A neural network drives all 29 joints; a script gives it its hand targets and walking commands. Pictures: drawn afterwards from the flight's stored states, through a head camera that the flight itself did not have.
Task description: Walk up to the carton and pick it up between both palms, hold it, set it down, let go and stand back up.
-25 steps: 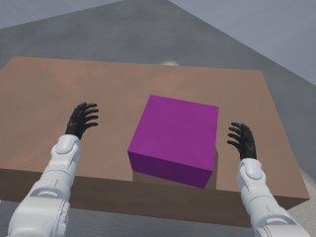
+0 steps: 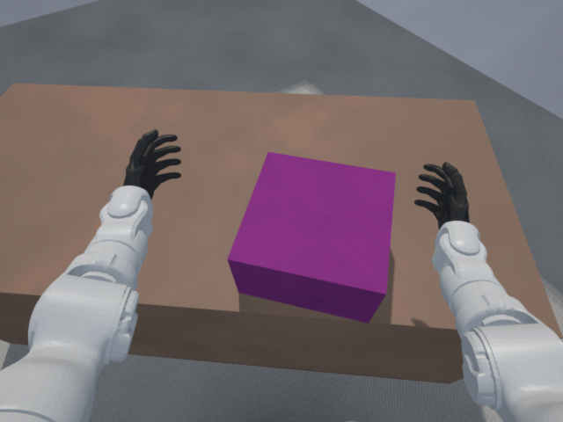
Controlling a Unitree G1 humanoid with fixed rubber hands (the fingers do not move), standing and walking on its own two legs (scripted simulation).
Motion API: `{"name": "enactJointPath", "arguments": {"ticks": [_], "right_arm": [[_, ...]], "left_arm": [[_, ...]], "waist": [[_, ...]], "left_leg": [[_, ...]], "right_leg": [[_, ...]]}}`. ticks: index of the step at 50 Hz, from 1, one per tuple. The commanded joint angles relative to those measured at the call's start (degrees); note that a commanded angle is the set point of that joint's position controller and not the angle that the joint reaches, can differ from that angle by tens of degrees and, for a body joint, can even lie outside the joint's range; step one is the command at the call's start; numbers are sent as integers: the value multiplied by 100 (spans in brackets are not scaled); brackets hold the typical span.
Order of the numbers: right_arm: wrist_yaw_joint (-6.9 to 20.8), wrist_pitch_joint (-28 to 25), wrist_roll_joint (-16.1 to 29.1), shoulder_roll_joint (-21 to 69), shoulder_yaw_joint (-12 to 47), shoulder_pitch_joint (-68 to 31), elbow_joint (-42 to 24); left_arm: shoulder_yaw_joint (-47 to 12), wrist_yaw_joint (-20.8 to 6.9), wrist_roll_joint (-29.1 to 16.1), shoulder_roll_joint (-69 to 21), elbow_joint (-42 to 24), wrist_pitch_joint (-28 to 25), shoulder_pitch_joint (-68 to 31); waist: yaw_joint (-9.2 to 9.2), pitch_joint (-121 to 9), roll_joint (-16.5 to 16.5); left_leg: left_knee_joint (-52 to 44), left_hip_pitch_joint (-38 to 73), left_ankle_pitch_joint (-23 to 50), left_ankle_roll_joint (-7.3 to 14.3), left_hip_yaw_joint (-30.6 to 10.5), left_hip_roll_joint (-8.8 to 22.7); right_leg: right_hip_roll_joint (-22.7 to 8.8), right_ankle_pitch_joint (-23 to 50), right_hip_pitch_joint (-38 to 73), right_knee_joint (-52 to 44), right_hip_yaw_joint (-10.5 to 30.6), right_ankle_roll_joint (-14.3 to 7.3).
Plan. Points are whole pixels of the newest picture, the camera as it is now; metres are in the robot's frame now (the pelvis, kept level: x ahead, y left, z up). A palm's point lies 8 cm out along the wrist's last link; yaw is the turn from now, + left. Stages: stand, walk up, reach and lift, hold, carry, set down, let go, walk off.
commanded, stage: reach and lift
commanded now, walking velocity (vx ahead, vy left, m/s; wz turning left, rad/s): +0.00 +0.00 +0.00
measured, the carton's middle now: (316, 233) +0.47 -0.04 -0.13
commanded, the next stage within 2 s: none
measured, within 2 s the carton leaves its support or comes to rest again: neither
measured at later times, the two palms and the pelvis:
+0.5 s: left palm (150, 191) +0.45 +0.24 +0.04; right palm (434, 229) +0.40 -0.22 -0.01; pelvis +0.00 +0.02 -0.01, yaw -1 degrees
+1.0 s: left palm (174, 215) +0.44 +0.22 -0.03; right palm (429, 258) +0.39 -0.23 -0.07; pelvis -0.03 +0.01 -0.05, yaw -1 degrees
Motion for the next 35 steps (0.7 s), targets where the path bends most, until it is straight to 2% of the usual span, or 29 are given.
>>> {"name": "enactJointPath", "arguments": {"ticks": [1, 4, 5, 6, 7, 8, 9, 10, 11, 12, 14, 15, 16, 17, 18, 19, 20, 21, 22, 24, 25, 26, 27, 28, 30, 31, 32, 34, 35], "right_arm": [[93, -277, 489, -1533, 325, -2389, 178], [123, -375, 737, -1440, 584, -2605, 264], [144, -263, 669, -1484, 558, -2580, 433], [137, -233, 672, -1540, 469, -3087, 230], [169, -254, 702, -1532, 489, -2617, 612], [166, -333, 701, -1608, 436, -3142, 272], [191, -366, 635, -1520, 493, -2938, 723], [200, -412, 743, -1663, 429, -3188, 308], [237, -456, 695, -1592, 376, -2661, 943], [267, -547, 734, -1535, 506, -2553, 754], [287, -600, 749, -1634, 466, -2682, 1285], [316, -660, 831, -1534, 665, -2810, 997], [299, -817, 788, -1833, 364, -2911, 488], [329, -820, 802, -1836, 356, -2913, 732], [346, -854, 808, -1621, 503, -2592, 1217], [387, -776, 796, -1526, 466, -2530, 1519], [360, -844, 744, -1471, 480, -2698, 1516], [378, -933, 906, -1609, 485, -2887, 989], [384, -1025, 777, -1683, 337, -2898, 993], [363, -1165, 672, -1704, 256, -2769, 1274], [363, -1265, 651, -1839, 106, -2936, 1194], [427, -1173, 629, -1601, 281, -2783, 1826], [451, -1247, 711, -1833, 266, -2886, 1371], [424, -1269, 765, -1929, 240, -3045, 1154], [487, -1296, 834, -1724, 410, -2654, 1461], [472, -1386, 890, -1508, 528, -2779, 1256], [484, -1403, 899, -1672, 399, -3007, 1081], [518, -1319, 765, -1639, 409, -2716, 1783], [496, -1380, 678, -1731, 283, -2908, 1521]], "left_arm": [[-827, 45, -541, 988, 142, -347, -2296], [-645, 86, -470, 1267, 332, -373, -2465], [-868, 70, -561, 1013, 640, -339, -2444], [-862, 58, -688, 1232, 576, -406, -2965], [-958, 71, -727, 1196, 863, -448, -2593], [-938, 127, -716, 1360, 436, -547, -3032], [-1160, 98, -812, 1051, 1202, -600, -2888], [-944, 191, -785, 1327, 379, -664, -3176], [-1086, 179, -710, 1034, 660, -687, -2785], [-1059, 166, -657, 867, 362, -648, -2597], [-1061, 156, -595, 892, 1079, -693, -2611], [-1040, 125, -595, 855, 795, -742, -2597], [-898, 211, -642, 1079, 398, -814, -2637], [-1056, 260, -659, 912, 516, -862, -2793], [-1120, 259, -649, 806, 608, -965, -2801], [-1130, 199, -661, 853, 948, -899, -2676], [-1075, 176, -640, 903, 1167, -964, -2660], [-1114, 193, -765, 838, 480, -1008, -2705], [-1199, 181, -768, 828, 477, -1088, -2775], [-1080, 206, -646, 836, 632, -1169, -2679], [-1118, 271, -661, 750, 669, -1241, -2841], [-1110, 239, -673, 717, 1358, -1217, -2641], [-1146, 299, -738, 863, 623, -1308, -2795], [-1062, 333, -784, 997, 540, -1345, -3020], [-1205, 256, -782, 658, 992, -1322, -2515], [-1104, 229, -803, 694, 847, -1409, -2451], [-1171, 296, -810, 631, 642, -1420, -2668], [-1217, 208, -807, 678, 1576, -1440, -2553], [-1198, 252, -765, 658, 1130, -1490, -2731]], "waist": [[-985, -3336, -103], [-607, -3334, 144], [-808, -3188, -46], [-792, -3686, -56], [-861, -3446, -17], [-756, -3948, 205], [-932, -3500, 82], [-825, -4029, 193], [-997, -3936, 235], [-855, -4216, 291], [-899, -3966, 330], [-685, -3999, 294], [-670, -4509, 259], [-845, -4483, 411], [-807, -4387, 594], [-883, -3963, 542], [-784, -3878, 397], [-728, -4278, 383], [-901, -4461, 315], [-810, -4647, 477], [-872, -4863, 583], [-885, -4203, 337], [-789, -4759, 462], [-778, -4978, 446], [-786, -4598, 377], [-624, -4769, 261], [-724, -5170, 330], [-749, -4459, 241], [-732, -4699, 318]], "left_leg": [[344, 711, 2748, -260, -165, -107], [433, 676, 2745, -314, -65, -146], [387, 458, 2538, -249, -94, -129], [433, 356, 2358, -215, -138, -113], [475, 415, 2310, -264, -139, -112], [578, 481, 2556, -295, -150, -110], [680, 314, 2519, -345, -140, -94], [669, 663, 2985, -368, -171, -72], [774, 881, 3413, -451, -253, -34], [810, 1219, 3796, -533, -244, 13], [878, 890, 3595, -531, -245, -17], [843, 861, 3572, -490, -250, -3], [960, 898, 3833, -561, -209, -15], [928, 991, 3894, -576, -274, 25], [1001, 1048, 3945, -627, -280, 41], [922, 881, 3581, -584, -263, -1], [972, 610, 3286, -543, -260, -19], [999, 631, 3568, -562, -188, -31], [1078, 535, 3614, -586, -223, -25], [1236, 752, 4227, -677, -243, 2], [1261, 640, 4019, -731, -283, -14], [1223, 382, 3460, -627, -267, -31], [1180, 539, 3529, -686, -267, -34], [1272, 539, 3443, -686, -270, 10], [1299, 416, 3434, -665, -229, -37], [1356, 215, 3450, -611, -160, -63], [1335, 386, 3449, -614, -178, -26], [1328, -150, 2589, -560, -235, -39], [1334, -61, 2761, -571, -263, -47]], "right_leg": [[144, 2556, -40, -89, -535, -53], [127, 2479, -51, 26, -424, -55], [107, 2320, -118, -32, -445, -51], [96, 2162, -298, 29, -480, -12], [114, 2033, -485, 62, -474, -32], [125, 2096, -515, 169, -461, -63], [110, 2086, -816, 173, -515, -67], [191, 2199, -737, 148, -579, -75], [266, 2351, -1044, 144, -654, -99], [319, 2548, -1057, 75, -654, -144], [287, 2343, -1248, 135, -615, -158], [288, 2302, -1201, 196, -591, -156], [282, 2567, -1187, 291, -603, -113], [327, 2460, -1343, 261, -659, -120], [309, 2295, -1486, 248, -615, -181], [311, 1934, -1669, 169, -666, -151], [289, 1808, -1776, 160, -581, -151], [304, 2143, -1555, 318, -629, -133], [328, 2392, -1528, 392, -655, -115], [358, 2455, -1755, 391, -598, -157], [387, 2210, -1976, 422, -684, -148], [349, 1863, -2157, 415, -652, -148], [358, 1994, -2061, 444, -701, -152], [357, 1876, -2157, 558, -674, -89], [347, 1794, -2322, 584, -671, -111], [336, 1896, -2134, 597, -621, -81], [365, 2030, -2036, 605, -639, -94], [308, 1356, -2448, 740, -619, -56], [303, 1448, -2482, 763, -599, -92]]}}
